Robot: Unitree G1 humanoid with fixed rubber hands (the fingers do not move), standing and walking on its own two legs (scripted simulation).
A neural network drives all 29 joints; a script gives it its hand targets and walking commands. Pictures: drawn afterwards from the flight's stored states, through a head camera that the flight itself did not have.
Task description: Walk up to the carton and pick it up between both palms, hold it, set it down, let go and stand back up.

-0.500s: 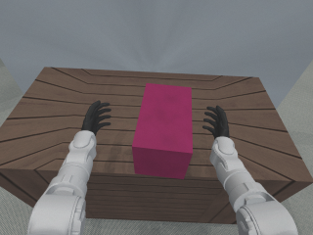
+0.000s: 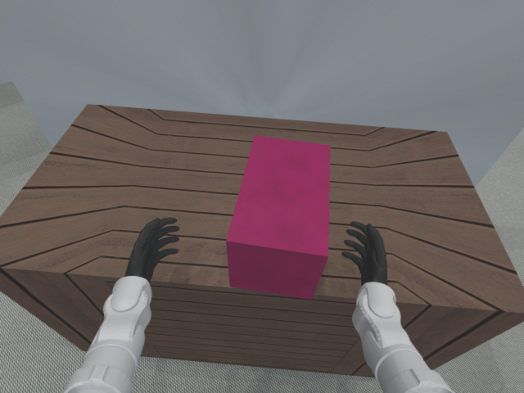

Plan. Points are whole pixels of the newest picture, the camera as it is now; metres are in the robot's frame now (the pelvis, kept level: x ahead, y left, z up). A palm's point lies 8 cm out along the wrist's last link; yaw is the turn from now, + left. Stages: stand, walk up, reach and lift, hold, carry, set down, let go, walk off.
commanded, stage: set down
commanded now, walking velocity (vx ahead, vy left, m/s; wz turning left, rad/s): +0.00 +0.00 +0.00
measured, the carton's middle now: (281, 213) +0.46 -0.03 -0.05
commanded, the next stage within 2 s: let go in 1.86 s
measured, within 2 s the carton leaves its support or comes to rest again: neither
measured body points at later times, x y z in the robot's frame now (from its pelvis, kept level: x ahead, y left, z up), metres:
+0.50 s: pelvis +0.02 -0.01 +0.00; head +0.03 +0.02 +0.45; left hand +0.25 +0.22 -0.03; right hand +0.24 -0.17 -0.03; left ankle +0.03 +0.10 -0.73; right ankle +0.00 -0.14 -0.73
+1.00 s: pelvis +0.03 -0.01 +0.01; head +0.03 +0.00 +0.46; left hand +0.23 +0.21 -0.05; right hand +0.22 -0.20 -0.05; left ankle +0.03 +0.10 -0.73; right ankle +0.00 -0.14 -0.73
